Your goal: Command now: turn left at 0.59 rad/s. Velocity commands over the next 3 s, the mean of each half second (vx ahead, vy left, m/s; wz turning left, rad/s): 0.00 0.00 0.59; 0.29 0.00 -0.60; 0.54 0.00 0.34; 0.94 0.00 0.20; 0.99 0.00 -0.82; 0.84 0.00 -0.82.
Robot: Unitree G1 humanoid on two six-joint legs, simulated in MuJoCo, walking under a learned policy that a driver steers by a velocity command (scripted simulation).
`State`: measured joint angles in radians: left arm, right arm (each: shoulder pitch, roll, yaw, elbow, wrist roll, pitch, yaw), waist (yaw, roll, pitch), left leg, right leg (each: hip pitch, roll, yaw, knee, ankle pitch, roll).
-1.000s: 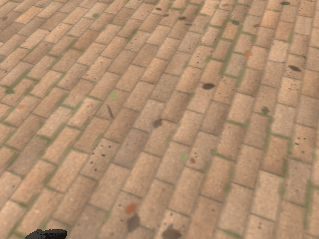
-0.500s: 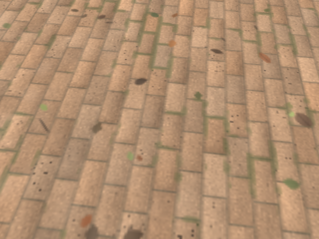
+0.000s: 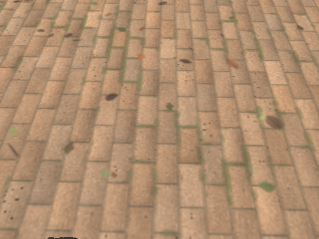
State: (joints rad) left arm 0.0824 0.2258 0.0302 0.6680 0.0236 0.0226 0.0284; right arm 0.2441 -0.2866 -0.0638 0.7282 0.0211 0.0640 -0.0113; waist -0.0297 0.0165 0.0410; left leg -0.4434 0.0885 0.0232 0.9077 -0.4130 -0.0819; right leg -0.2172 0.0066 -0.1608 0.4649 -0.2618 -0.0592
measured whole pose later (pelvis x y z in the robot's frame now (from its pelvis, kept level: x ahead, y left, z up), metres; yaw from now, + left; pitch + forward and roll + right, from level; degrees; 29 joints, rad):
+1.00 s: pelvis +0.22 -0.01 -0.01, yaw -3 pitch +2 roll +1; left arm 0.21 0.33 0.06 0.59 -0.01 -0.01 -0.02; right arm 0.16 -0.33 -0.05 0.69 -0.01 -0.06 -0.01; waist -0.01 0.02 0.10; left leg -0.52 0.02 -0.08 1.22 -0.44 -0.04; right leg -0.41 0.09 0.03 0.56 -0.19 -0.09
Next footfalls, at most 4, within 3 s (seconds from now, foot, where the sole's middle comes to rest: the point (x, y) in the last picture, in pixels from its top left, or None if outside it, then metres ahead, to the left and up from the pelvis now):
0.16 left None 0.03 0.14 -0.77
0.86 right None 0.31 -0.08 -0.77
1.58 left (117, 189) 0.70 0.20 -0.77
2.04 right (122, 104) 1.22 0.20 -0.77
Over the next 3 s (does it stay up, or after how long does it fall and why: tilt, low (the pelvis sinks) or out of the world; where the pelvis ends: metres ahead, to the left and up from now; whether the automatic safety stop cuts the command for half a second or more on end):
stays up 1.76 0.18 -0.04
